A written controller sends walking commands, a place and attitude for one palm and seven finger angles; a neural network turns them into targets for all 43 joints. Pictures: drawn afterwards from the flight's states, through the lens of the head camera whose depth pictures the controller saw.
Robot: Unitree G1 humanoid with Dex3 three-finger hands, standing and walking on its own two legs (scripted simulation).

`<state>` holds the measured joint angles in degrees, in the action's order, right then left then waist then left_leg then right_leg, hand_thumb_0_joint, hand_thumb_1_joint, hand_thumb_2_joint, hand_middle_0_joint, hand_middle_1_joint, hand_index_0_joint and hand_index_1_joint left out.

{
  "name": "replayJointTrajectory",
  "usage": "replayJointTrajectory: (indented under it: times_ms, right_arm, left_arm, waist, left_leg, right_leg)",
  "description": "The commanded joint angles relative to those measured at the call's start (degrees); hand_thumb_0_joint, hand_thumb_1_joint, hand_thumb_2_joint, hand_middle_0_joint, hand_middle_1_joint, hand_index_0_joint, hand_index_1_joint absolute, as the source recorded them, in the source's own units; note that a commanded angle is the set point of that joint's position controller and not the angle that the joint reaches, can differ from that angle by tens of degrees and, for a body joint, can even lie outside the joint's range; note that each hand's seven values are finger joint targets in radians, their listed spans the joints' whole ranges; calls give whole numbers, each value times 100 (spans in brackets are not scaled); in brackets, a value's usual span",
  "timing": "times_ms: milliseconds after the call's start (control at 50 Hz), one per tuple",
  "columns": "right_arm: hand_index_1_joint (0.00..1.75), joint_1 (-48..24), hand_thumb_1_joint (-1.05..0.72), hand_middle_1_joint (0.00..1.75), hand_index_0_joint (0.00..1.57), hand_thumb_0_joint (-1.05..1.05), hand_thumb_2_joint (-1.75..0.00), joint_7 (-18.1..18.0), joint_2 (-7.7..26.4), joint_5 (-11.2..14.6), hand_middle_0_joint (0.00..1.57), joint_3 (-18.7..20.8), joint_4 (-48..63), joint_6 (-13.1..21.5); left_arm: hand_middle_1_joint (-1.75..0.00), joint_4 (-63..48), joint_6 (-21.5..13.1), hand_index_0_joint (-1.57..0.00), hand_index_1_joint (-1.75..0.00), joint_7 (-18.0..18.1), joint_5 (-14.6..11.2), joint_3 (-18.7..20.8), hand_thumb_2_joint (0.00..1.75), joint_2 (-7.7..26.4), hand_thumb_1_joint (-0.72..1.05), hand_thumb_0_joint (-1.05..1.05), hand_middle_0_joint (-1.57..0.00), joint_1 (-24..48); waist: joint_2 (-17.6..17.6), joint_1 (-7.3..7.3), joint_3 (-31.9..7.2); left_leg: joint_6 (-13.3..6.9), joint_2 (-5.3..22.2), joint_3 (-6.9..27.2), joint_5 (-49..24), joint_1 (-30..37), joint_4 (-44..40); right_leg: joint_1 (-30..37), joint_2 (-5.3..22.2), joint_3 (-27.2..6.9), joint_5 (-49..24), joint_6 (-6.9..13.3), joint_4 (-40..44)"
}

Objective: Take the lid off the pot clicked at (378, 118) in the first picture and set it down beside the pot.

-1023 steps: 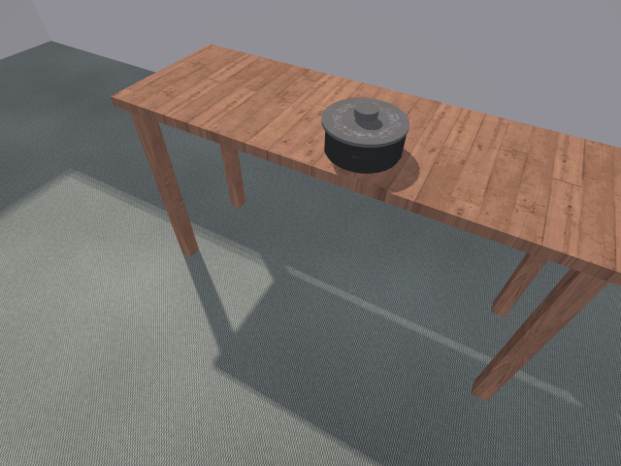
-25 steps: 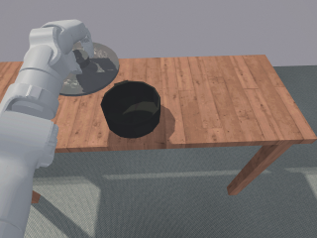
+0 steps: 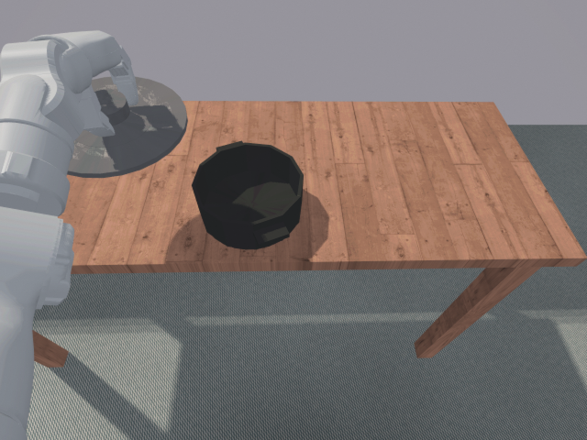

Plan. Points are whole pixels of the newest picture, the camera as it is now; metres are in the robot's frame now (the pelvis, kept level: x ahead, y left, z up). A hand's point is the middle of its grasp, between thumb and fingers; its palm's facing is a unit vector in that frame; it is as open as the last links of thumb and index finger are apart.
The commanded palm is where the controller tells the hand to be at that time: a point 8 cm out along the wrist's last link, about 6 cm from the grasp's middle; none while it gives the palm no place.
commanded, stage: move the lid sideways beside the pot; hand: left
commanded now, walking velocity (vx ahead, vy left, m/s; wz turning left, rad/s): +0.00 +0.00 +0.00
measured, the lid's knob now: (106, 107) +0.52 +0.22 +0.17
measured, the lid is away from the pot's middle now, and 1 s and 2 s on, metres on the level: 0.18 0.24 0.23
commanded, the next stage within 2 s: lower the lid onto the table in 0.64 s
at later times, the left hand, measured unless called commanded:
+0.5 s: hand (49, 108) +0.49 +0.27 +0.20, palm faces -0.33 -0.08 -0.94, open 8.5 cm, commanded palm +0.51 +0.28 +0.27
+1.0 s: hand (51, 115) +0.50 +0.28 +0.18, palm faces -0.37 -0.08 -0.93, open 8.5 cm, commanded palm +0.51 +0.28 +0.25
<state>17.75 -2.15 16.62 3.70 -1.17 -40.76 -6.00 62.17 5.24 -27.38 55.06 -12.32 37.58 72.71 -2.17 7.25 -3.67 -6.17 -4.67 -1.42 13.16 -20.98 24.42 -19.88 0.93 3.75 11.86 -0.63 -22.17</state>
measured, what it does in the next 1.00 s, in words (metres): stands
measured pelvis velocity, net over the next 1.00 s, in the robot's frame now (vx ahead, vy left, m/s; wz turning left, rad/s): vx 0.01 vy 0.01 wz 0.00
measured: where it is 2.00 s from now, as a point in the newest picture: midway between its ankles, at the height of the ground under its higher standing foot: outside the picture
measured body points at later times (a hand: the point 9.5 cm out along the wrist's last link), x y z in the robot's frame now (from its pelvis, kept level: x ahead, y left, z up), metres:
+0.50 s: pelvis +0.00 +0.00 +0.00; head +0.06 +0.01 +0.44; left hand +0.50 +0.28 +0.25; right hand +0.04 -0.28 -0.12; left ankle -0.02 +0.05 -0.74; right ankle -0.02 -0.13 -0.74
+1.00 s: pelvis +0.01 +0.01 +0.00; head +0.08 +0.02 +0.44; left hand +0.51 +0.28 +0.23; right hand +0.03 -0.27 -0.13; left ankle -0.02 +0.05 -0.74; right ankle -0.02 -0.13 -0.74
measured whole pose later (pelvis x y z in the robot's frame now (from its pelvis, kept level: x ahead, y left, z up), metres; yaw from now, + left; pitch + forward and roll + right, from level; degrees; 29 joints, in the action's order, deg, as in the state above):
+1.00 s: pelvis +0.01 +0.01 +0.00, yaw +0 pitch +12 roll -3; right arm 17.5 -2.3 16.8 4.0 -1.5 -40.9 -9.1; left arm 63.0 -2.5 -29.3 55.3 -8.5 45.3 71.7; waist -1.9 7.5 -3.3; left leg -7.0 -4.5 -1.2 14.9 -24.3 27.6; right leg -21.9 0.7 3.8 12.2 -0.8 -22.5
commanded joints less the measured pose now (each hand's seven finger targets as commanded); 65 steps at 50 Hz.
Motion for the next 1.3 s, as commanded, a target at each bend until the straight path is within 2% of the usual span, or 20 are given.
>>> replayJointTrajectory:
  times_ms: [0, 60, 120, 140, 220, 280, 360, 420, 480, 520, 620, 680, 800, 920, 980, 1000, 1040, 1120, 1180, 1280]
  right_arm:
    - [30, 359, -90, 30, 20, 0, -90, -57, 964, -4, 20, 341, 397, 109]
    - [30, 316, -90, 30, 20, 0, -90, -33, 958, -23, 20, 338, 446, 60]
    - [30, 317, -90, 30, 20, 0, -90, -22, 984, 11, 20, 349, 473, -6]
    - [30, 291, -90, 30, 20, 0, -90, -10, 993, 6, 20, 335, 459, -37]
    - [30, 248, -90, 30, 20, 0, -90, -18, 1026, 50, 20, 357, 512, -109]
    - [30, 306, -90, 30, 20, 0, -90, -79, 1016, 37, 20, 333, 468, -133]
    - [30, 279, -90, 30, 20, 0, -90, -115, 1005, 65, 20, 315, 436, -138]
    - [30, 298, -90, 30, 20, 0, -90, -125, 1049, 72, 20, 295, 459, -135]
    - [30, 300, -90, 30, 20, 0, -90, -155, 1020, 87, 20, 252, 464, -176]
    - [30, 296, -90, 30, 20, 0, -90, -140, 1027, 116, 20, 285, 447, -184]
    - [30, 356, -90, 30, 20, 0, -90, -125, 1054, 77, 20, 329, 457, -198]
    - [30, 425, -90, 30, 20, 0, -90, -109, 1038, 78, 20, 346, 303, -214]
    - [30, 445, -90, 30, 20, 0, -90, -97, 1070, 73, 20, 321, 266, -227]
    - [30, 464, -90, 30, 20, 0, -90, -72, 1063, 24, 20, 334, 374, -248]
    - [30, 496, -90, 30, 20, 0, -90, -80, 1052, 29, 20, 316, 361, -268]
    - [30, 473, -90, 30, 20, 0, -90, -81, 1044, 19, 20, 332, 393, -259]
    - [30, 498, -90, 30, 20, 0, -90, -77, 1052, -6, 20, 347, 401, -258]
    - [30, 562, -90, 30, 20, 0, -90, -82, 1045, 3, 20, 378, 403, -262]
    - [30, 563, -90, 30, 20, 0, -90, -111, 1077, 45, 20, 332, 345, -316]
    - [30, 606, -90, 30, 20, 0, -90, -127, 1027, -22, 20, 388, 356, -310]
  left_arm:
    - [-108, -1350, -129, -85, -103, 328, 94, 492, 103, 1557, 49, 0, -86, 3813]
    - [-108, -1398, -198, -85, -103, 317, 146, 704, 103, 1811, 49, 0, -86, 3675]
    - [-108, -1177, -200, -85, -103, 256, 68, 559, 103, 1603, 49, 0, -86, 3300]
    - [-108, -1082, -197, -85, -103, 254, 118, 794, 103, 1909, 49, 0, -86, 3252]
    - [-108, -1464, -255, -85, -103, 171, 25, 499, 103, 1704, 49, 0, -86, 3527]
    - [-108, -1355, -356, -85, -103, 163, 101, 888, 103, 2282, 49, 0, -86, 3492]
    - [-108, -1351, -459, -85, -103, 148, 57, 635, 103, 2100, 49, 0, -86, 3598]
    - [-108, -1444, -565, -85, -103, 185, 61, 893, 103, 2492, 49, 0, -86, 3430]
    - [-108, -1150, -630, -85, -103, 163, 131, 1035, 103, 2735, 49, 0, -86, 3268]
    - [-108, -1173, -614, -85, -103, 102, 19, 589, 103, 2180, 49, 0, -86, 3333]
    - [-108, -1556, -700, -85, -103, 41, -61, 831, 103, 2434, 49, 0, -86, 3358]
    - [-108, -1454, -669, -85, -103, -30, -111, 495, 103, 2008, 49, 0, -86, 3578]
    - [-108, -1289, -693, -85, -103, -10, -57, 711, 103, 2296, 49, 0, -86, 3531]
    - [-108, -1286, -801, -85, -103, 139, 18, 900, 103, 2427, 49, 0, -86, 3301]
    - [-108, -1108, -783, -85, -103, 196, 49, 1065, 103, 2611, 49, 0, -86, 3225]
    - [-108, -1190, -771, -85, -103, 201, 55, 918, 103, 2446, 49, 0, -86, 3338]
    - [-108, -1341, -812, -85, -103, 249, 89, 1140, 103, 2696, 49, 0, -86, 3316]
    - [-108, -1073, -828, -85, -103, 267, 41, 1018, 103, 2440, 49, 0, -86, 2998]
    - [-108, -788, -798, -85, -103, 277, 34, 1028, 103, 2534, 49, 0, -86, 2900]
    - [-108, -1425, -949, -85, -103, 310, 109, 986, 103, 2468, 49, 0, -86, 3242]
  waist:
    - [-524, 55, -2544]
    - [-597, -21, -2661]
    - [-407, -12, -2438]
    - [-287, -53, -2381]
    - [-474, 6, -2531]
    - [-203, 2, -2636]
    - [-470, 57, -2430]
    - [-807, -33, -2516]
    - [-531, -37, -2471]
    - [-725, 30, -2309]
    - [-736, 6, -2736]
    - [-693, 103, -2492]
    - [-601, 64, -2506]
    - [-902, -21, -2666]
    - [-571, -27, -2624]
    - [-642, -11, -2688]
    - [-671, -57, -2806]
    - [-766, -16, -2693]
    - [-415, 19, -2453]
    - [-884, 45, -2874]
  left_leg:
    - [347, 347, 790, -3220, 2386, 211]
    - [360, 348, 801, -3555, 2395, 278]
    - [340, 348, 769, -3624, 2246, 310]
    - [309, 353, 772, -3435, 2109, 300]
    - [311, 356, 771, -3493, 2276, 316]
    - [205, 334, 712, -3181, 2153, 299]
    - [216, 349, 702, -3089, 2147, 280]
    - [282, 373, 726, -3392, 2241, 353]
    - [222, 372, 690, -3192, 1975, 329]
    - [270, 390, 712, -3350, 2089, 354]
    - [262, 408, 773, -3853, 2453, 461]
    - [276, 443, 823, -3640, 2489, 425]
    - [278, 402, 800, -3389, 2248, 405]
    - [391, 445, 864, -4089, 2434, 520]
    - [326, 455, 832, -3769, 2203, 471]
    - [326, 432, 825, -3745, 2211, 464]
    - [348, 477, 854, -4087, 2342, 516]
    - [394, 492, 860, -4248, 2431, 575]
    - [293, 456, 759, -3395, 1971, 481]
    - [408, 527, 916, -4214, 2632, 620]
  right_leg:
    - [-113, -306, -88, -1316, 333, 53]
    - [-4, -305, -100, -1476, 345, 1]
    - [-25, -294, -71, -1559, 348, 26]
    - [42, -307, -89, -1508, 331, 5]
    - [-8, -284, -71, -1513, 333, 35]
    - [206, -312, -125, -1519, 285, 46]
    - [10, -313, -90, -1397, 294, 72]
    - [46, -292, -75, -1462, 335, 51]
    - [210, -311, -94, -1491, 297, 22]
    - [-66, -294, -41, -1430, 315, 58]
    - [-47, -328, -71, -1570, 286, 40]
    - [-361, -370, -9, -1282, 252, 89]
    - [-222, -366, -14, -1290, 282, 23]
    - [-349, -362, -35, -1391, 327, -63]
    - [-187, -376, -37, -1389, 290, -64]
    - [-176, -373, -53, -1409, 291, -60]
    - [-173, -372, -59, -1505, 283, -87]
    - [-436, -374, -41, -1377, 291, -63]
    - [-299, -368, -46, -1279, 273, -59]
    - [-550, -431, -45, -1259, 276, -78]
